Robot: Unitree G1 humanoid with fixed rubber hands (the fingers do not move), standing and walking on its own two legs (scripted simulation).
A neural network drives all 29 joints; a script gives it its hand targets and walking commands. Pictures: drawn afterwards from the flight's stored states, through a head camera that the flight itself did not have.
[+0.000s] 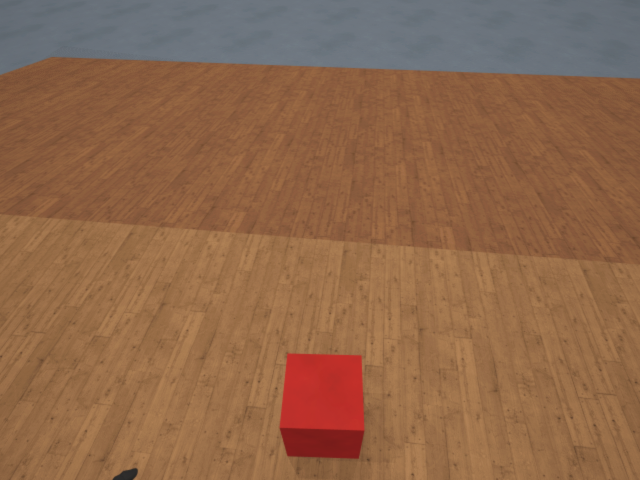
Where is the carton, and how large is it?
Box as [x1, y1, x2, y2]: [280, 353, 363, 458]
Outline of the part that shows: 287,353 280,419 280,430 287,455 358,458 363,434 361,355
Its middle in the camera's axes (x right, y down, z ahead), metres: +0.00 +0.47 +1.11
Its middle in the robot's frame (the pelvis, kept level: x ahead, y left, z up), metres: +0.47 +0.04 -0.66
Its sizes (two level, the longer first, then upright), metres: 0.210 0.200 0.250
